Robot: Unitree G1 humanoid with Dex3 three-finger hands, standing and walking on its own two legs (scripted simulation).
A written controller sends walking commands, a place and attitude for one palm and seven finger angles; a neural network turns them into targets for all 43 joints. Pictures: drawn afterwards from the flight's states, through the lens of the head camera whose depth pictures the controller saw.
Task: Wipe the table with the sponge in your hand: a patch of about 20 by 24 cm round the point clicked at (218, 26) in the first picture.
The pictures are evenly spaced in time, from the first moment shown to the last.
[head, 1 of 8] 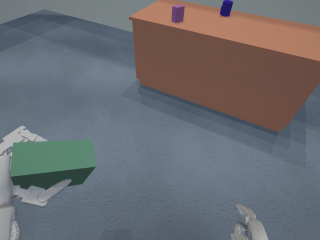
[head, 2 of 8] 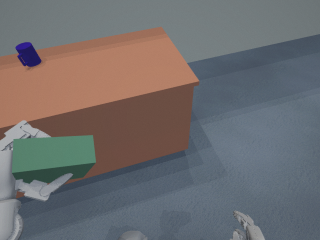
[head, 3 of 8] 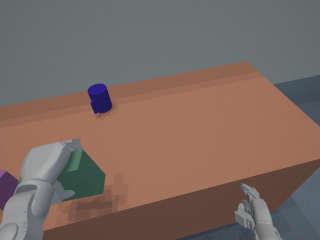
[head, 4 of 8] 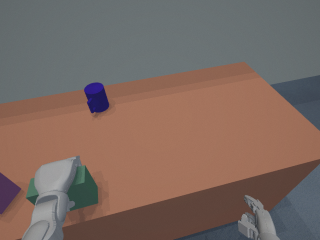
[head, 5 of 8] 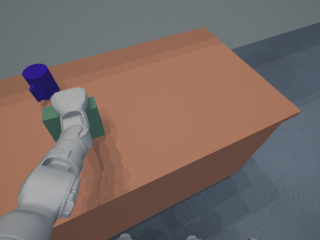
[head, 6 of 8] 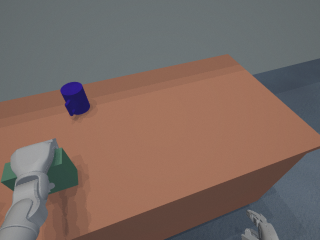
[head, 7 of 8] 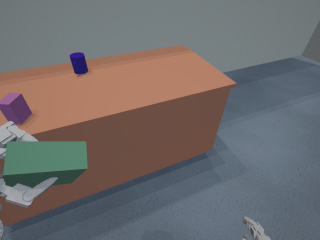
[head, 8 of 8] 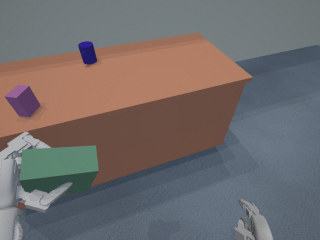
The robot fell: no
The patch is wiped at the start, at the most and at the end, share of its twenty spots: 0.00 1.00 1.00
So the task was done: yes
